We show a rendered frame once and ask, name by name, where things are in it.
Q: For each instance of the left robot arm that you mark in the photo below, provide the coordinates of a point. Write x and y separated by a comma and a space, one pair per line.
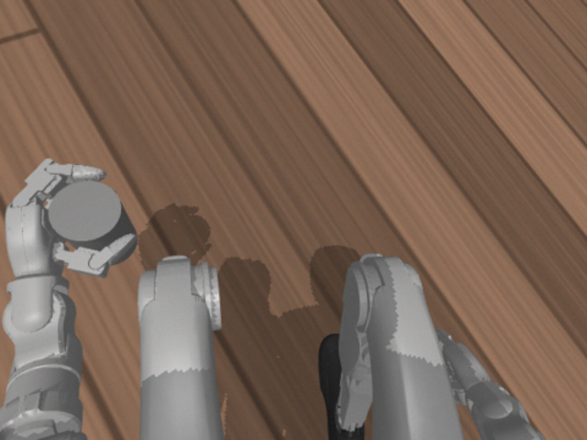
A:
42, 393

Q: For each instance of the right robot foot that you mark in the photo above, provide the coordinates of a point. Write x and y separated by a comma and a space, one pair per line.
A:
329, 376

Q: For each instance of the can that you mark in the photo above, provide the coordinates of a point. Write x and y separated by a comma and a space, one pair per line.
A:
89, 214

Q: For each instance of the left robot hand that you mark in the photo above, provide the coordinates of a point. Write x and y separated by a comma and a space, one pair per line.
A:
34, 247

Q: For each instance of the right robot arm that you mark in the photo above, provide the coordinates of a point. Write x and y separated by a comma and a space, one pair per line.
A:
497, 415

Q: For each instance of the right robot hand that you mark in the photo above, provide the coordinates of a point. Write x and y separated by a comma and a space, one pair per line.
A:
463, 367

